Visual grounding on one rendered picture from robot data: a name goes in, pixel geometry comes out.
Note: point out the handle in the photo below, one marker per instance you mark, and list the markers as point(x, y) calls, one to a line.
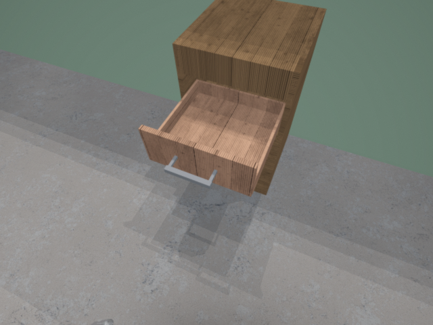
point(188, 176)

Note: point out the cabinet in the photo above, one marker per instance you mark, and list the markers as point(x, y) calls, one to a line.
point(262, 47)

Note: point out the drawer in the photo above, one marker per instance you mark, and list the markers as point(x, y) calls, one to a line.
point(217, 128)

